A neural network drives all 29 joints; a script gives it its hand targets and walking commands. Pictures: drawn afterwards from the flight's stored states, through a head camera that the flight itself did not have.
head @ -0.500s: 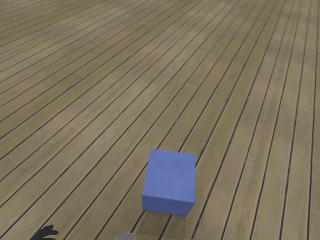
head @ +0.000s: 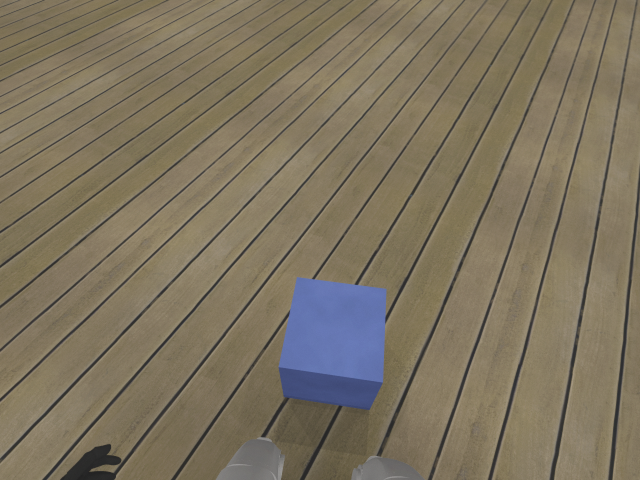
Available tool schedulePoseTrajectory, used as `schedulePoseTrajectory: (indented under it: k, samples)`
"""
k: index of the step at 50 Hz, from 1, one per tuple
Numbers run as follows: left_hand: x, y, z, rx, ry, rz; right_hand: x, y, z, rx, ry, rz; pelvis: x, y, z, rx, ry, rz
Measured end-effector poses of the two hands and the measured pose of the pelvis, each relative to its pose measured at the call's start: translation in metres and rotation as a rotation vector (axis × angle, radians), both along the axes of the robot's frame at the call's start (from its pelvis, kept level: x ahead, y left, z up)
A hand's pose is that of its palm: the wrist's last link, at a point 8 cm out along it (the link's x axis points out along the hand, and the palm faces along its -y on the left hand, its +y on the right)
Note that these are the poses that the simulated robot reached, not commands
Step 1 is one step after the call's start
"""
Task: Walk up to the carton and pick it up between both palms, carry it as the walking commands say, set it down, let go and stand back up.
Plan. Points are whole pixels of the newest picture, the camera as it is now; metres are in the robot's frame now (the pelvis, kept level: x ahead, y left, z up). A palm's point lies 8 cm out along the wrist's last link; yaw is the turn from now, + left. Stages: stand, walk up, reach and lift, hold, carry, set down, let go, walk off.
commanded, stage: walk up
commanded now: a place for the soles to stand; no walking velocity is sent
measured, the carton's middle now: (333, 344) +0.52 -0.03 -0.60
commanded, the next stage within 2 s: none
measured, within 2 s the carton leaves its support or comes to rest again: neither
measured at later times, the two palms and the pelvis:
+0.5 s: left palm out of the picture +0.10 +0.31 -0.10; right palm out of the picture +0.07 -0.33 -0.09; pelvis +0.01 +0.00 +0.00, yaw +0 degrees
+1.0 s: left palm out of the picture +0.12 +0.32 -0.10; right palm out of the picture +0.08 -0.32 -0.08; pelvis +0.02 +0.01 +0.00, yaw -1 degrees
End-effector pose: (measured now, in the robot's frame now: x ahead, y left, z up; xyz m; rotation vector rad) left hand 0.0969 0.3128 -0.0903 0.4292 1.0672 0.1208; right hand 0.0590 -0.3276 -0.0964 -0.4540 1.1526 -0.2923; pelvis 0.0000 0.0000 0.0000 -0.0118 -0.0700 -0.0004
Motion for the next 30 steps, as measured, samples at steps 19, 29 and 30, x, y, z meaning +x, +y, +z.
schedulePoseTrajectory:
  k: [19,29,30]
  samples:
    - [0.0,-0.019,-0.017,-0.046,0.001,-0.002,0.004,-0.017,0.014,-0.041,-0.027,-0.004,0.001,-0.011,-0.002,-0.001,0.0,-0.009]
    - [0.01,0.003,-0.008,-0.032,0.007,0.0,0.011,0.006,0.012,-0.016,-0.014,0.0,0.011,0.008,0.002,-0.016,0.013,-0.007]
    - [0.012,0.003,-0.007,-0.033,0.003,0.0,0.011,0.007,0.014,-0.019,-0.011,-0.001,0.012,0.009,0.003,-0.017,0.015,-0.007]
